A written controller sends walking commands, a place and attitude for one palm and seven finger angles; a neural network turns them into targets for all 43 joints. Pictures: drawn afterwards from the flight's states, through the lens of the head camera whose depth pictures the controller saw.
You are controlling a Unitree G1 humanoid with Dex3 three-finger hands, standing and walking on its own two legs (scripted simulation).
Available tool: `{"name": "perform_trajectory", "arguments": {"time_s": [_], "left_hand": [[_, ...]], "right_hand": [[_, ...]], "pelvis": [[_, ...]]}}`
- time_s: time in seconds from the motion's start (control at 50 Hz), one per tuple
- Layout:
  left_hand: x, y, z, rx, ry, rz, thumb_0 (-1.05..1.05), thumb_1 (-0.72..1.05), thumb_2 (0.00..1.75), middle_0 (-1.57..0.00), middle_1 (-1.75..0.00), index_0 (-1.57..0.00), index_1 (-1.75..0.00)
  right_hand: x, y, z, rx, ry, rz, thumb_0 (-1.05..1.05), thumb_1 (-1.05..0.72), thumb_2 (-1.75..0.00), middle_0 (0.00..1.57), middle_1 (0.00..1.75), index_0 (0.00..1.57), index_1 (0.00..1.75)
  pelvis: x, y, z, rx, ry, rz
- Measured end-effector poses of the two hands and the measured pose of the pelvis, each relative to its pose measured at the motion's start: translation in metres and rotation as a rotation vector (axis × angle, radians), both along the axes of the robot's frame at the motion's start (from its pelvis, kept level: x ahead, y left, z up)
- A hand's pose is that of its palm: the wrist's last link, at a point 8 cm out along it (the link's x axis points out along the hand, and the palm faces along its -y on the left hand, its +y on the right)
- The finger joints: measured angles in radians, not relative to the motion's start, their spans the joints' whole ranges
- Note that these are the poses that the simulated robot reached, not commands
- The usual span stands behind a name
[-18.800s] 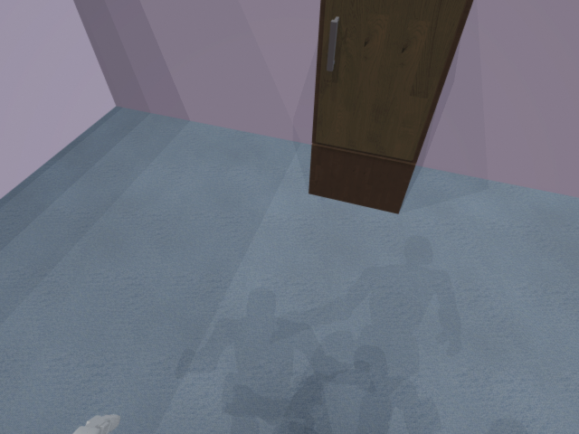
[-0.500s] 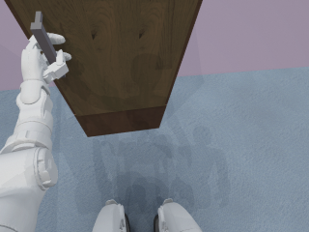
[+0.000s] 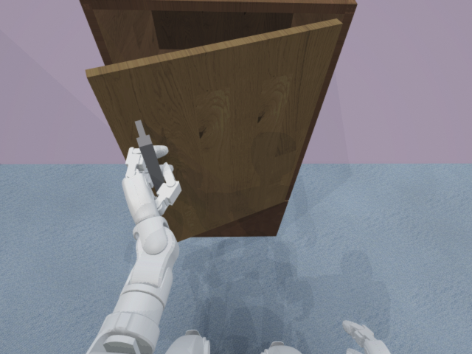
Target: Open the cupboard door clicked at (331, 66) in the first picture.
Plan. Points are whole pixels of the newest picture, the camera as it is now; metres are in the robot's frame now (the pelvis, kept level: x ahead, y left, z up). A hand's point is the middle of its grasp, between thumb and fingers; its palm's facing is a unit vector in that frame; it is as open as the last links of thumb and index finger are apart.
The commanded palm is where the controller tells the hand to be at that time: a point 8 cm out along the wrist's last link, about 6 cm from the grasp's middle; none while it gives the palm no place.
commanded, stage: pull the door open along its arc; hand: left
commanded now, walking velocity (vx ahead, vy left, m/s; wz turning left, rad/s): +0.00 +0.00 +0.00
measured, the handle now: (152, 162) +0.43 +0.16 +0.06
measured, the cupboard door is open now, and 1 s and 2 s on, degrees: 22 42 46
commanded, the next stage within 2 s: open thumb and fingers to let go in 0.36 s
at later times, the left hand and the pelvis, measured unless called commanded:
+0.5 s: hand (227, 242) +0.28 +0.03 +0.05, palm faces +0.34 -0.94 -0.03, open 5.7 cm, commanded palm +0.25 +0.08 +0.05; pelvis -0.01 -0.04 +0.01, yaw +3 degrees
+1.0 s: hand (219, 238) +0.29 +0.04 +0.05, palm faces +0.39 -0.92 -0.02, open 12.7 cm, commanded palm +0.24 +0.08 +0.05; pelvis +0.00 -0.05 +0.00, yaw +4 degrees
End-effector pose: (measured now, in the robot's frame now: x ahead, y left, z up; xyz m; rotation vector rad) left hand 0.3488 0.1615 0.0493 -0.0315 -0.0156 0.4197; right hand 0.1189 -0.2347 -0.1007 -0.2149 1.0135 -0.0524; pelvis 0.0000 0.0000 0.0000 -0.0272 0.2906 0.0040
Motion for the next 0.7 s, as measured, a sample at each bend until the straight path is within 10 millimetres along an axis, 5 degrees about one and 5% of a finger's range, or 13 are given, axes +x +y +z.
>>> {"name": "perform_trajectory", "arguments": {"time_s": [0.16, 0.42, 0.7], "left_hand": [[-0.045, -0.035, 0.003, 0.01, 0.027, 0.042, 0.0, 0.75, 0.79, -0.36, -1.35, -0.4, -1.35], [-0.098, -0.084, 0.006, 0.027, 0.065, -0.067, 0.01, 0.73, 0.75, -0.37, -1.35, -0.39, -1.35], [-0.094, -0.088, 0.006, 0.027, 0.076, -0.009, 0.01, 0.52, 0.73, -0.38, -1.31, -0.41, -1.32]], "right_hand": [[0.031, 0.008, 0.007, 0.037, -0.098, 0.066, 0.01, -0.91, -0.9, 0.2, 0.3, 0.2, 0.3], [0.039, -0.004, 0.014, 0.065, -0.191, 0.091, 0.01, -0.91, -0.9, 0.2, 0.3, 0.2, 0.3], [0.047, -0.023, 0.012, 0.049, -0.207, 0.102, 0.01, -0.91, -0.9, 0.2, 0.3, 0.2, 0.3]], "pelvis": [[-0.003, -0.014, 0.003, 0.012, -0.046, 0.025], [-0.006, -0.036, 0.007, 0.036, -0.087, 0.041], [-0.005, -0.052, 0.006, 0.054, -0.08, 0.055]]}}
